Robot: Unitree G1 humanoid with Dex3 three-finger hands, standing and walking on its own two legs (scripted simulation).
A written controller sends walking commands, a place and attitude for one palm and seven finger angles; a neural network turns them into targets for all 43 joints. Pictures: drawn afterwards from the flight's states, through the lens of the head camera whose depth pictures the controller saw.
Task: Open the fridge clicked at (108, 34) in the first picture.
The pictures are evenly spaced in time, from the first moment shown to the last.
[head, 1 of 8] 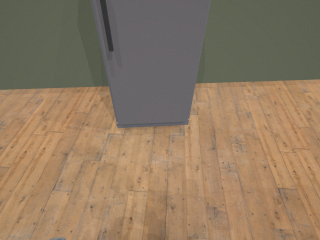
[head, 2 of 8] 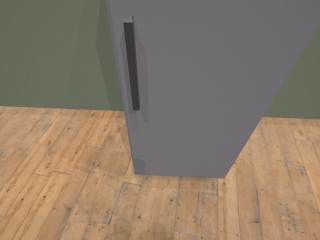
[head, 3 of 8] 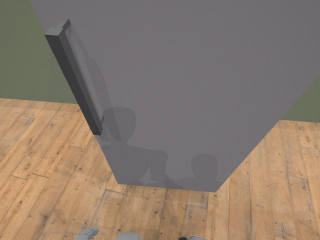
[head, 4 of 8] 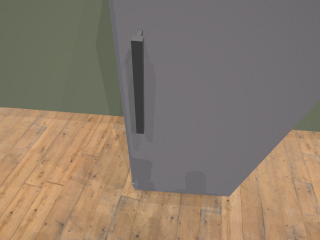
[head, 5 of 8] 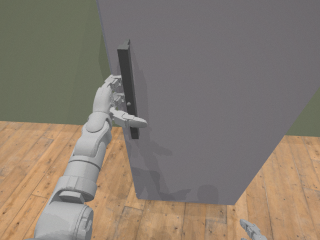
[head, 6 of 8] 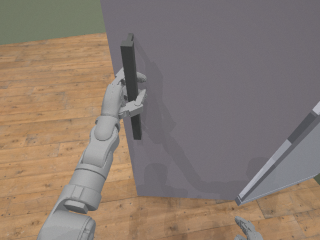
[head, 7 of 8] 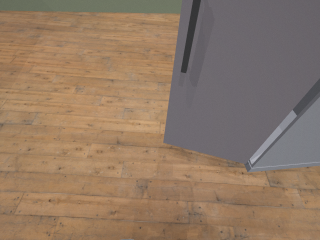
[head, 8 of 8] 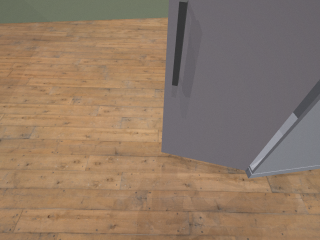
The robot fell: no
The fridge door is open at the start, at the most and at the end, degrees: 0 74 68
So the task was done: yes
